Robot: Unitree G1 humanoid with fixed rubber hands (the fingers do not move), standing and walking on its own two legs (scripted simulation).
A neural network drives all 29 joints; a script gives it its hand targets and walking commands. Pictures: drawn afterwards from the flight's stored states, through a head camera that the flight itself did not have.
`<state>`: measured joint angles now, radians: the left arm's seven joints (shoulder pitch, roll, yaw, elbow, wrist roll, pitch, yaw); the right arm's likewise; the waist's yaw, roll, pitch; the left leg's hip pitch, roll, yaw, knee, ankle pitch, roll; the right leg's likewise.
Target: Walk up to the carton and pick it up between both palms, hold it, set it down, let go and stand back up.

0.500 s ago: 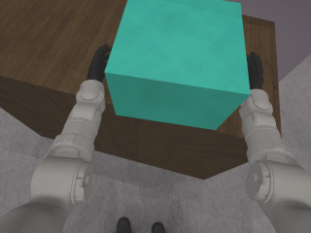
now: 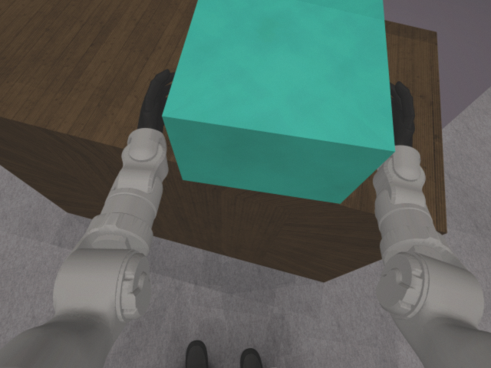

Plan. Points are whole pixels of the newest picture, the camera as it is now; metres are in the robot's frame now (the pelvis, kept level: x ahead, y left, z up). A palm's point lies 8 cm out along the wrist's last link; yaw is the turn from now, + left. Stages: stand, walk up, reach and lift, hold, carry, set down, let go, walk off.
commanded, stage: reach and lift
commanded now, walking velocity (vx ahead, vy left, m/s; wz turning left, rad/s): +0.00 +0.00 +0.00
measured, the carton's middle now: (277, 94) +0.54 -0.10 +0.05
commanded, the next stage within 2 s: none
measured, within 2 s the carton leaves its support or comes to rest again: leaves its support in 0.84 s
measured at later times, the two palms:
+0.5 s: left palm (149, 132) +0.48 +0.11 +0.05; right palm (394, 141) +0.43 -0.27 +0.06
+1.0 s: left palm (141, 139) +0.45 +0.12 +0.06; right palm (400, 139) +0.42 -0.26 +0.08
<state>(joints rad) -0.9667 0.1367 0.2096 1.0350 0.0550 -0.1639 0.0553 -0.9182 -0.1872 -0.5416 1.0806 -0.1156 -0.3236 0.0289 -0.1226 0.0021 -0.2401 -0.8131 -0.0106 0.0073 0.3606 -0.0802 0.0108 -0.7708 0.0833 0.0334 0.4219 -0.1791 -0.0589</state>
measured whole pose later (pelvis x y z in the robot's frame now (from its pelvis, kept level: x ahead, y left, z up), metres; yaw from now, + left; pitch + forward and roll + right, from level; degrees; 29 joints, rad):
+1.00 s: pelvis -0.01 -0.01 +0.00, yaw +0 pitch +30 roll +1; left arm -0.90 0.13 0.17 1.04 0.05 -0.02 0.07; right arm -0.91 -0.29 -0.29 1.24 -0.11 -0.27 0.00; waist -0.08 0.01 -0.35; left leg -0.81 0.00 0.01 0.36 -0.06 0.01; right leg -0.78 0.09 0.02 0.43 -0.17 -0.06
